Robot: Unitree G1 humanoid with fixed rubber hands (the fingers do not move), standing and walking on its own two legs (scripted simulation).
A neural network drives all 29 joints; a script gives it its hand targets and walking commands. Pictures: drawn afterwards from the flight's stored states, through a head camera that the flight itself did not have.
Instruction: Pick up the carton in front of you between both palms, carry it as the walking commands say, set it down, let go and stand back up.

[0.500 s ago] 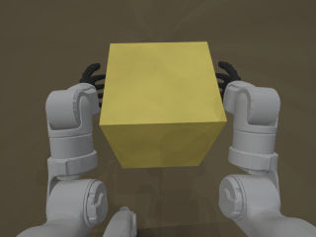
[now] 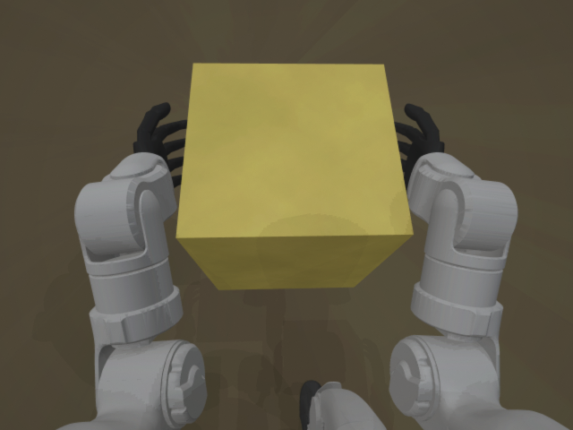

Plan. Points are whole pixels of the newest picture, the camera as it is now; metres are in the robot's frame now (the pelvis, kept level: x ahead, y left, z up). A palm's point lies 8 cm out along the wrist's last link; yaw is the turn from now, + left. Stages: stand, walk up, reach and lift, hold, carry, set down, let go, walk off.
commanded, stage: carry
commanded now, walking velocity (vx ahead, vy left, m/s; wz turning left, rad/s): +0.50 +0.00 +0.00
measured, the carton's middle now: (287, 195) +0.40 -0.02 +0.08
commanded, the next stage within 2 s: none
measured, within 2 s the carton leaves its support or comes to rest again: neither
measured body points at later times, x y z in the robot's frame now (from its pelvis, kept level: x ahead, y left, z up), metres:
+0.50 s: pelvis +0.31 +0.02 +0.06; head +0.35 +0.02 +0.51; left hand +0.72 +0.15 +0.21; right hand +0.69 -0.15 +0.20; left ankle +0.37 +0.09 -0.66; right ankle +0.21 -0.09 -0.55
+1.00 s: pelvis +0.60 -0.02 +0.11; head +0.65 -0.02 +0.56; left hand +0.97 +0.17 +0.26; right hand +1.01 -0.13 +0.27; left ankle +0.64 +0.10 -0.53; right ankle +0.59 -0.09 -0.62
